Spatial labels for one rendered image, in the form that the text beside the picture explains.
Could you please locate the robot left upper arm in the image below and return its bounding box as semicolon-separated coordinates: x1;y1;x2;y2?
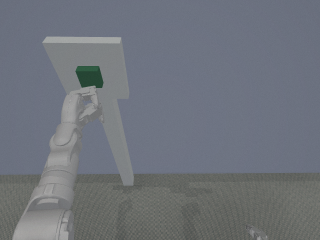
15;208;75;240

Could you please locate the panel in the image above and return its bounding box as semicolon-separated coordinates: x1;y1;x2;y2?
42;36;134;186

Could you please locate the left robot hand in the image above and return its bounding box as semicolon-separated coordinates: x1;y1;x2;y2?
61;86;105;131

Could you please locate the button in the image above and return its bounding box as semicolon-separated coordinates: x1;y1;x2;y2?
75;66;104;88

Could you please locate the left robot forearm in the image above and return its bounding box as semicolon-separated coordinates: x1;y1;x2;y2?
12;122;83;240

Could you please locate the right robot hand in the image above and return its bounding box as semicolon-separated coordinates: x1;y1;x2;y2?
246;224;268;240

